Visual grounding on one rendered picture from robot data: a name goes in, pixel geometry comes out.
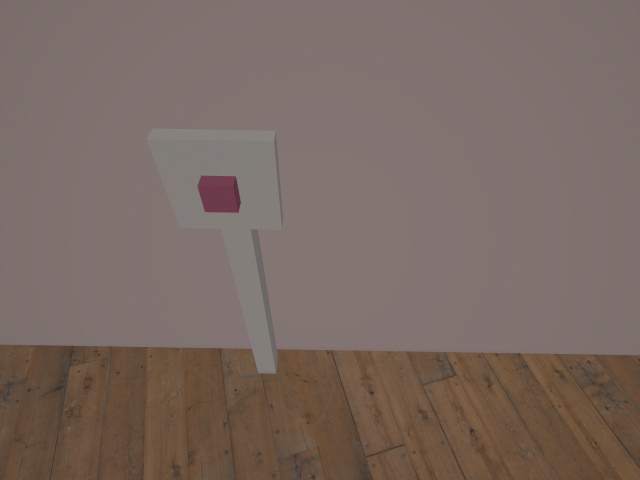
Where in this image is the panel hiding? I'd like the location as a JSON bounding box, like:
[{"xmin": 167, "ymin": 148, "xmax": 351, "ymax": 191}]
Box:
[{"xmin": 147, "ymin": 129, "xmax": 283, "ymax": 374}]

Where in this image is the button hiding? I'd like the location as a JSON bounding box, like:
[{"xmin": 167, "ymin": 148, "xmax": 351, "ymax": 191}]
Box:
[{"xmin": 198, "ymin": 176, "xmax": 241, "ymax": 213}]

